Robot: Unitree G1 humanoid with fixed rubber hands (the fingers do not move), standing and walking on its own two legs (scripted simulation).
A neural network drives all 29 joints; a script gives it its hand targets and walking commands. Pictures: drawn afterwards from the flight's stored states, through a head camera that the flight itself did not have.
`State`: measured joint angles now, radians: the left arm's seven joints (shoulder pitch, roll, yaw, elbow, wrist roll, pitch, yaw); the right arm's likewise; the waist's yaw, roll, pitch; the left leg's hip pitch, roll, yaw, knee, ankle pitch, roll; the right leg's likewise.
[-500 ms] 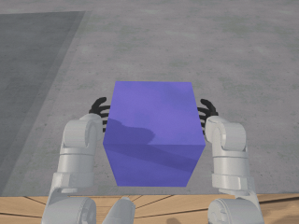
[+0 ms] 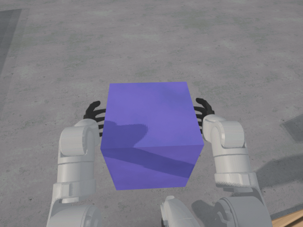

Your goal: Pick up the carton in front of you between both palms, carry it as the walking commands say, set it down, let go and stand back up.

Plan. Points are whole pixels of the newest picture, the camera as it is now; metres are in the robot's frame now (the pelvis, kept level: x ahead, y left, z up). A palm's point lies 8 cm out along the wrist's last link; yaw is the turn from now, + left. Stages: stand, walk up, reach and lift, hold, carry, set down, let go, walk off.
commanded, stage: carry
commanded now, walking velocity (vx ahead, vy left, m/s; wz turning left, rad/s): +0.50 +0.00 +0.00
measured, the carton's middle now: (149, 138) +0.35 -0.04 +0.00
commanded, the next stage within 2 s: none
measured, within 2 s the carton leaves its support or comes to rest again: neither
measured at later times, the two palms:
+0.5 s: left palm (88, 67) +0.69 +0.15 +0.00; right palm (163, 60) +0.71 -0.15 +0.00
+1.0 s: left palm (94, 21) +0.98 +0.13 +0.04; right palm (158, 18) +0.97 -0.17 +0.05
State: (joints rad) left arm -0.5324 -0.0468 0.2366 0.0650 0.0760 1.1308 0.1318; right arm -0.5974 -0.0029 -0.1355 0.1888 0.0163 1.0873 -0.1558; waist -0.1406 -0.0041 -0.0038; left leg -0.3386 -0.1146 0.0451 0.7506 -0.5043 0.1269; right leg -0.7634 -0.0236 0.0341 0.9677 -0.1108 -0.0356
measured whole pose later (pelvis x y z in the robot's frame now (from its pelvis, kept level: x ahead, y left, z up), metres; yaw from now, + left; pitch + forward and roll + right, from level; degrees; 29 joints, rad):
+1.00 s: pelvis +0.67 -0.01 -0.06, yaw -2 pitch +5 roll -2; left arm -0.36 -0.13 0.19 -0.15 0.10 1.17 0.13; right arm -0.37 0.12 -0.22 -0.13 -0.08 1.16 -0.10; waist -0.02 0.00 -0.11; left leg -0.09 0.01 0.10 0.24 -0.25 0.04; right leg -0.56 -0.05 -0.11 0.58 -0.14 0.03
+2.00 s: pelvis +1.28 -0.02 -0.08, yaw +0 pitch +3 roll +0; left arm -0.14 -0.13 0.11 -0.37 0.11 1.23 0.09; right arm -0.15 0.13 -0.09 -0.35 -0.11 1.23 -0.08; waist -0.01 0.00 -0.15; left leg 0.02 0.07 0.20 0.34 -0.40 -0.05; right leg -0.47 -0.08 -0.21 0.46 -0.11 0.00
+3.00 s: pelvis +1.68 -0.03 -0.07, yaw -1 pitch +4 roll +0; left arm -0.12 -0.13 0.11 -0.12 0.16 1.01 0.05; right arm -0.12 0.13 -0.10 -0.13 -0.15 1.01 -0.05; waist 0.00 0.00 -0.14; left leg -0.32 0.07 0.22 0.56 -0.28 0.01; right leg -0.15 -0.06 -0.13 0.51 -0.39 0.02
